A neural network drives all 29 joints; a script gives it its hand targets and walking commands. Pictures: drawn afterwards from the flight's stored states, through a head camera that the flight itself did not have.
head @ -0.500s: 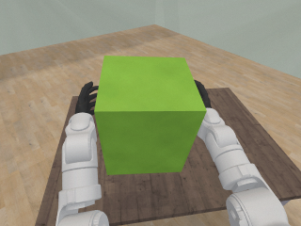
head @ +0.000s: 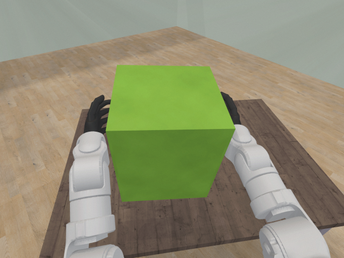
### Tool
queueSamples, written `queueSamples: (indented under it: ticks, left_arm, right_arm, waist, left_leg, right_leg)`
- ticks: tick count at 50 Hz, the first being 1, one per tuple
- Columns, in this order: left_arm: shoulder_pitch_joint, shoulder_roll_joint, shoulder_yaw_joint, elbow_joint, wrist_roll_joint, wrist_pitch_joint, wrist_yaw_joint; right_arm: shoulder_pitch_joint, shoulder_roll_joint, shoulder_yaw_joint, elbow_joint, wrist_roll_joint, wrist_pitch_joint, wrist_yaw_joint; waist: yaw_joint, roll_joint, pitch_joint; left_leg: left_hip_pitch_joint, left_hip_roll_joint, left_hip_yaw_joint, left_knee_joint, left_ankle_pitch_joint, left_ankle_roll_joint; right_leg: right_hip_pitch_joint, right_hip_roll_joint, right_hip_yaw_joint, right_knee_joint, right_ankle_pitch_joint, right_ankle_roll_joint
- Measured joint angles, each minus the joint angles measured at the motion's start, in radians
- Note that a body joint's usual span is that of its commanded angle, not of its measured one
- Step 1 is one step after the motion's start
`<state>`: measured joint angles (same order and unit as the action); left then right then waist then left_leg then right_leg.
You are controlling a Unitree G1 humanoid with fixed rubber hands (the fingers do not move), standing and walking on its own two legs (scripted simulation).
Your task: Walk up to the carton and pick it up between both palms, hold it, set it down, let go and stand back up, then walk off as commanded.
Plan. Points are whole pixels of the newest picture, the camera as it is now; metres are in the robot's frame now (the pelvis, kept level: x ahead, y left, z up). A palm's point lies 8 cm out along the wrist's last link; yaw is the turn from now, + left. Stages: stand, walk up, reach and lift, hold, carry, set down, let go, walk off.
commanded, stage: hold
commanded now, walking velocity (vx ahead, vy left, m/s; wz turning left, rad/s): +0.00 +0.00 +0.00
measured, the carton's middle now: (164, 135) +0.38 +0.00 +0.14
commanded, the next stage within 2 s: set down in 0.08 s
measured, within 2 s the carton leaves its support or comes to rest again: neither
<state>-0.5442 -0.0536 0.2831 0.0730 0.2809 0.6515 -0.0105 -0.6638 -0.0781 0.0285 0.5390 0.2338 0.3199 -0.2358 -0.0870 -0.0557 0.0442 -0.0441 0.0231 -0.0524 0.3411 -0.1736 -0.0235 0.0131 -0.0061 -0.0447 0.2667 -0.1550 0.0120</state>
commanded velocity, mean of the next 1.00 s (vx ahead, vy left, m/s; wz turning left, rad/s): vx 0.00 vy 0.00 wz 0.00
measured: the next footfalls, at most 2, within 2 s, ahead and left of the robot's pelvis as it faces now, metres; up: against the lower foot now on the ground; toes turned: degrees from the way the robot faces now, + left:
none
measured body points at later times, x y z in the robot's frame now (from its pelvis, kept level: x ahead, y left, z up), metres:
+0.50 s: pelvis +0.01 +0.01 +0.00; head -0.02 +0.05 +0.45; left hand +0.38 +0.15 +0.16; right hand +0.37 -0.15 +0.13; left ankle +0.02 +0.13 -0.75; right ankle +0.00 -0.12 -0.75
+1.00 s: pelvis +0.01 +0.00 +0.00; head +0.02 +0.04 +0.45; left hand +0.39 +0.14 +0.11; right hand +0.37 -0.17 +0.10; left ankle +0.02 +0.13 -0.75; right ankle +0.00 -0.12 -0.75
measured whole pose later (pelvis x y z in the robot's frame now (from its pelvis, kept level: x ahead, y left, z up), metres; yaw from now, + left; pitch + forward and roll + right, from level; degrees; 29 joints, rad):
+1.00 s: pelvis +0.01 +0.00 +0.00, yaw +0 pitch -6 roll -1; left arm -0.42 -0.11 0.24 0.19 0.29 0.32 -0.02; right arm -0.44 -0.03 -0.03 0.58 0.08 -0.04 -0.21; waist -0.07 -0.07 0.11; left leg -0.03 0.02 -0.03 0.33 -0.18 -0.02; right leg 0.03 -0.01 -0.05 0.24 -0.16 0.02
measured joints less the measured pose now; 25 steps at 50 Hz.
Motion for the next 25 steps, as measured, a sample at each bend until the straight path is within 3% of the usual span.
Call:
queueSamples:
  ticks: [11,18,25]
  left_arm:
    - [-0.023,-0.006,0.001,0.012,0.003,-0.034,-0.002]
    - [-0.036,-0.036,0.03,0.069,0.073,-0.13,-0.05]
    - [0.039,-0.054,0.004,0.078,0.076,-0.201,-0.054]
  right_arm:
    - [0.012,0.012,-0.031,-0.016,-0.046,-0.034,0.016]
    - [0.045,0.066,-0.118,0.025,-0.155,-0.148,0.052]
    - [0.144,0.079,-0.107,0.049,-0.17,-0.262,0.047]
  waist:
    - [0.005,-0.001,0.001]
    - [0.009,-0.015,0.015]
    - [0.024,-0.028,0.048]
  left_leg:
    - [-0.003,-0.008,0.002,0.003,0.001,0.008]
    - [0.037,-0.019,0.01,-0.018,0.005,0.016]
    - [0.063,-0.016,0.018,-0.022,-0.003,0.017]
  right_leg:
    - [0.0,-0.008,0.001,-0.001,0.003,0.007]
    - [0.028,-0.021,0.003,-0.001,-0.004,0.013]
    - [0.06,-0.019,0.004,-0.019,-0.003,0.015]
